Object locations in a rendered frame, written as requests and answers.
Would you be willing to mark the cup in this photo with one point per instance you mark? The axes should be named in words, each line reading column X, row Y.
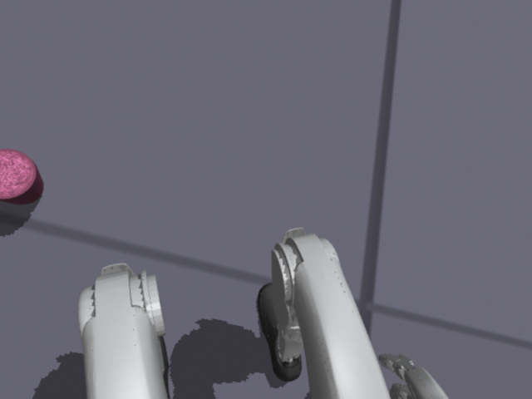
column 20, row 181

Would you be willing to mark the right robot foot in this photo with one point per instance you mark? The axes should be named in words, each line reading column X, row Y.
column 285, row 371

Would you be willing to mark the right robot hand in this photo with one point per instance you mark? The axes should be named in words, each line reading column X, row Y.
column 419, row 383

